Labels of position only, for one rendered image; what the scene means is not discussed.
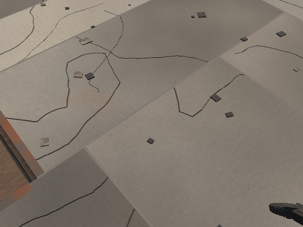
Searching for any right robot hand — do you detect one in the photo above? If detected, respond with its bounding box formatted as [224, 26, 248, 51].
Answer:
[269, 202, 303, 225]

